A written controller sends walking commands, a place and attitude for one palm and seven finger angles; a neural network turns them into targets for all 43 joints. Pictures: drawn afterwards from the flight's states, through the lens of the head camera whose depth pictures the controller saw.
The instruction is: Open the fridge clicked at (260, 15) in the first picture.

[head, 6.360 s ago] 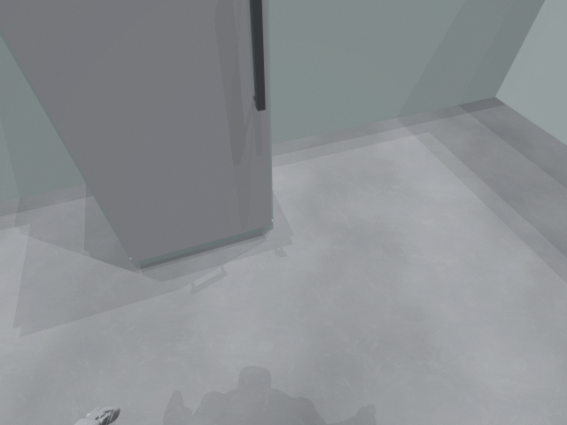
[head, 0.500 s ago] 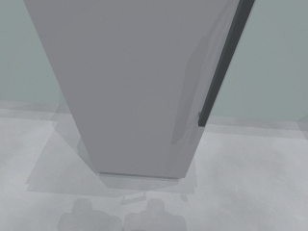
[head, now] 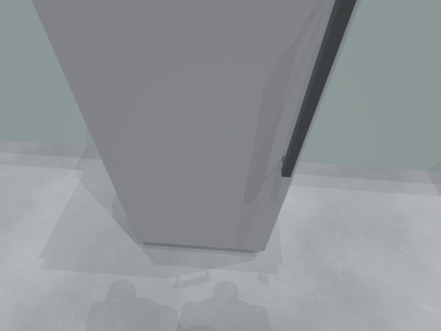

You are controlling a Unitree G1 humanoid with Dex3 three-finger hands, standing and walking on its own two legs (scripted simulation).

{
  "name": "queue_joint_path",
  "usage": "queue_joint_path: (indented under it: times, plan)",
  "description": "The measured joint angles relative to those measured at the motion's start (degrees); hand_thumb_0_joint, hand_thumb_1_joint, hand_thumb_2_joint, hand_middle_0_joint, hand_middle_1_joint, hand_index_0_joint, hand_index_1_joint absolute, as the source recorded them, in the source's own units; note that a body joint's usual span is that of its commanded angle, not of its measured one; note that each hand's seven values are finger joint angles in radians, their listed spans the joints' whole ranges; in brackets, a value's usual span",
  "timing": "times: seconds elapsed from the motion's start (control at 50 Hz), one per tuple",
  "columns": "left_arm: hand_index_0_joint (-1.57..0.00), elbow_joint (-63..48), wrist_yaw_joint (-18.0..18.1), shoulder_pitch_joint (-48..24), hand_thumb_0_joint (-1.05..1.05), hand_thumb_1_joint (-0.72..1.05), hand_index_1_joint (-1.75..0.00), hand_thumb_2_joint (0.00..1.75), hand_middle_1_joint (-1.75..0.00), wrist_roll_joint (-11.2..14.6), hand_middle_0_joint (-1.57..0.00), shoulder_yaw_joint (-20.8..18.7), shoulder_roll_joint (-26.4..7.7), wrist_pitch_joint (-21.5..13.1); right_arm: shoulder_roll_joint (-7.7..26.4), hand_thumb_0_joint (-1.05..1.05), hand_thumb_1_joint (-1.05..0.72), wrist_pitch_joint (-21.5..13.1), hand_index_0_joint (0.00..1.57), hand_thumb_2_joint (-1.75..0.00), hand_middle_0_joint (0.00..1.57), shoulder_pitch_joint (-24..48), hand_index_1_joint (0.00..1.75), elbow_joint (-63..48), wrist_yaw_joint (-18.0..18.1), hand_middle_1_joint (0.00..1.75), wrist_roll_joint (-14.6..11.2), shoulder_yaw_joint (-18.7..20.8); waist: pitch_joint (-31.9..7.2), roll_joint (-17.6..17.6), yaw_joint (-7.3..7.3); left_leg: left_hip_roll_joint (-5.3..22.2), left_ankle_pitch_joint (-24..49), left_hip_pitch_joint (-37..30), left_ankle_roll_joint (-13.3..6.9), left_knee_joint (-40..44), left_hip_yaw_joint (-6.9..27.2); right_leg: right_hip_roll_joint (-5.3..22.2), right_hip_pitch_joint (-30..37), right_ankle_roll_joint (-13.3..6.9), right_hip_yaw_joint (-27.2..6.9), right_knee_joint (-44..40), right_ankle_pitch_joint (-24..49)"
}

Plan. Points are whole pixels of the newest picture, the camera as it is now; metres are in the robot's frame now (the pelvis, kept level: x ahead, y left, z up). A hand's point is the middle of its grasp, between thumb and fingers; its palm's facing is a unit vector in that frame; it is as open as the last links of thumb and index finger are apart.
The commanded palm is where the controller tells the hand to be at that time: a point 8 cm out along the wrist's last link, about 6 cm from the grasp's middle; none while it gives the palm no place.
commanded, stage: look again from close up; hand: right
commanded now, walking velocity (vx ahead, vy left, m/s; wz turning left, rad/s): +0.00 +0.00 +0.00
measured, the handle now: (309, 94) +0.54 -0.14 +0.16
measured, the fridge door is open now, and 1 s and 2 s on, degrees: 0 0 0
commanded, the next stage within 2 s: shuffle to correct the standing spot in 0.02 s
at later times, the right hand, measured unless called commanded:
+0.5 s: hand out of the picture +0.02 -0.17 -0.19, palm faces +0.06 +0.98 -0.17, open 7.3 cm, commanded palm none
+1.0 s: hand out of the picture +0.14 -0.17 -0.18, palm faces +0.04 +0.97 -0.22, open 7.3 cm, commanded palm none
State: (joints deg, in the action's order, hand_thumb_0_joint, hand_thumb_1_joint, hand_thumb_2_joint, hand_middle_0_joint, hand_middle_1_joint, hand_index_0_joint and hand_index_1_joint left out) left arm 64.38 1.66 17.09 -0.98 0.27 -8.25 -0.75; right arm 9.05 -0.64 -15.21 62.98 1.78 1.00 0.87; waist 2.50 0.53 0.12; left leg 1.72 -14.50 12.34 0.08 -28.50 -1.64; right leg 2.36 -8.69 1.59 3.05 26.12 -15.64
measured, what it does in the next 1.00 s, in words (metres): steps on the spot: left foot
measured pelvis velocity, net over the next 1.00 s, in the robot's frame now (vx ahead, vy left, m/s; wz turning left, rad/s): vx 0.08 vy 0.01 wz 0.00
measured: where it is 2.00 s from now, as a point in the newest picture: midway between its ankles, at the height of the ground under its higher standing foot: outside the picture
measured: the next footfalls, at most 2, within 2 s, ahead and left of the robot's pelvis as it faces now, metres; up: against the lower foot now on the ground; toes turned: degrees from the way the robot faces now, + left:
left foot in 0.70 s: +0.13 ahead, +0.11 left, +0.00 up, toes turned +6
right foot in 1.02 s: +0.13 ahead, -0.10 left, +0.00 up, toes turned -4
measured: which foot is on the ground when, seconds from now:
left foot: down 0.00-0.56, up 0.58-0.68, down 0.70-1.00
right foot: down 0.00-0.70, up 0.72-1.00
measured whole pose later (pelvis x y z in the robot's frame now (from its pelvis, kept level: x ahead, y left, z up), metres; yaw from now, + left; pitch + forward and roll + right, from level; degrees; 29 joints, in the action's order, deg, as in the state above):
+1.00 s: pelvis +0.08 +0.01 -0.01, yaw +0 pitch -1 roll -1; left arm 59.0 1.9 9.7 -0.7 -2.6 -9.8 1.4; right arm 9.5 0.3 -11.3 56.5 2.5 1.6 2.7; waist 5.8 -1.1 -0.4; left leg 1.6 -16.2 16.3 -2.6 -33.2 -6.8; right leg 1.1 -16.9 1.5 4.6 36.4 -19.9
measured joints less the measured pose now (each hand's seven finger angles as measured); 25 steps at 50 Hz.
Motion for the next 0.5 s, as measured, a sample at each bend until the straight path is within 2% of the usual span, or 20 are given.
queue_joint_path:
  times: [0.2,0.34,0.5]
  plan:
    - [-0.2,-0.41,-0.11,-0.72,0.01,0.91,-0.3,0.89,-0.3,-0.23,-0.2,-0.19,-0.48,0.12,0.13,0.0,-0.91,0.16,0.2,-0.9,0.2,0.13,0.3,-0.22,-0.1,0.3,0.16,0.07,-0.1,-0.17,-0.06,0.0,-0.28,0.46,0.0,-0.53,0.21,0.0,-0.3,-0.04,0.21,0.38,-0.25]
    - [-0.2,-1.04,-0.63,1.82,0.01,0.91,-0.3,0.89,-0.3,-0.74,-0.2,-0.59,0.03,0.59,-0.42,0.0,-0.91,0.55,0.2,-0.9,0.2,-2.95,0.3,-0.68,-0.91,0.3,0.5,0.79,-1.42,-0.47,-0.15,-0.29,-4.05,1.41,-0.5,-4.53,0.32,0.45,-1.28,-0.26,0.25,4.64,-4.19]
    - [-0.2,-0.92,-0.38,3.84,0.01,0.91,-0.3,0.89,-0.3,-0.51,-0.2,-0.66,1.0,-0.5,-1.27,0.0,-0.91,-0.46,0.2,-0.9,0.2,-5.73,0.3,-0.02,-1.06,0.3,0.44,1.69,-0.8,-0.94,0.03,-0.55,-9.18,1.23,-0.11,-9.04,-0.28,1.04,-1.96,-0.05,-0.44,10.64,-10.02]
